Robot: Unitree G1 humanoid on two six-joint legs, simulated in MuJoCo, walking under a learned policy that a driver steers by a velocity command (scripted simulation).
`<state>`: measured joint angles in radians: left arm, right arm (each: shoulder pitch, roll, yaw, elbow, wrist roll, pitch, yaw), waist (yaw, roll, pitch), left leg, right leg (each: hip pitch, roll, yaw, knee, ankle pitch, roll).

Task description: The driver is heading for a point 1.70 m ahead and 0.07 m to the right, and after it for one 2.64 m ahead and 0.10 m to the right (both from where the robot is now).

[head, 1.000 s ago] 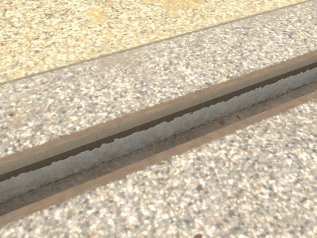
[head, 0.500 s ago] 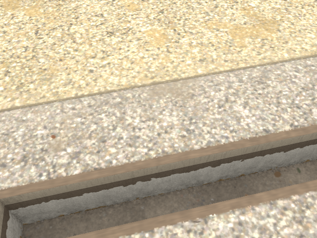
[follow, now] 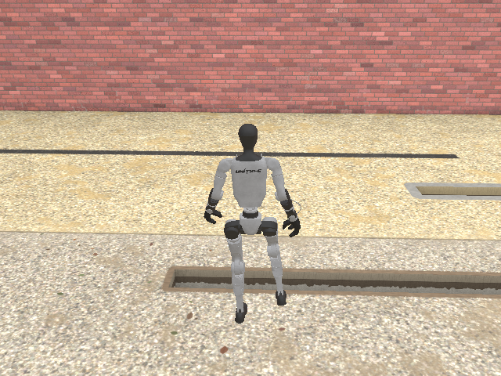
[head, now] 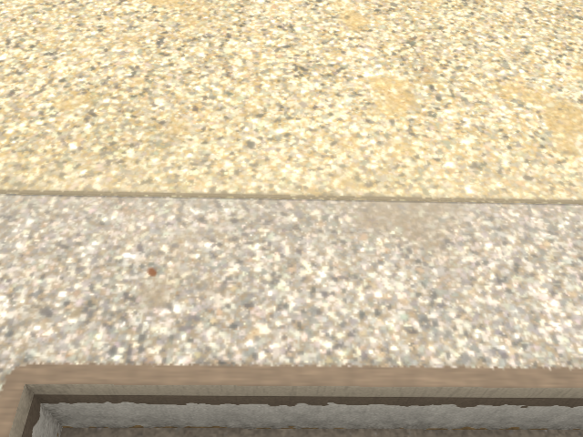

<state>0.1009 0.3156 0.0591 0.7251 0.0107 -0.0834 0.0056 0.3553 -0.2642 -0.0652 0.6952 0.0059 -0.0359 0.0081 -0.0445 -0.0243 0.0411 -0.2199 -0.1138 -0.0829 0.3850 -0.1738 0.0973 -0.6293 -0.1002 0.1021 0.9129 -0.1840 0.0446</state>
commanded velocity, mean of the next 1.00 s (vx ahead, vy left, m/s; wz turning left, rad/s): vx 0.50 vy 0.00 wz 0.07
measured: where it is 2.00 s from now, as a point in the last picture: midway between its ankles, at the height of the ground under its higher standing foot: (250, 236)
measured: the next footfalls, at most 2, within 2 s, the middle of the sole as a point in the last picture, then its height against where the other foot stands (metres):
right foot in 0.20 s outside the picture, level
left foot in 0.84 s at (155, 332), level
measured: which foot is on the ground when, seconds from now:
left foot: down 0.00-0.22, up 0.24-0.82, down 0.84-1.00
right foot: up 0.00-0.18, down 0.20-0.86, up 0.88-1.00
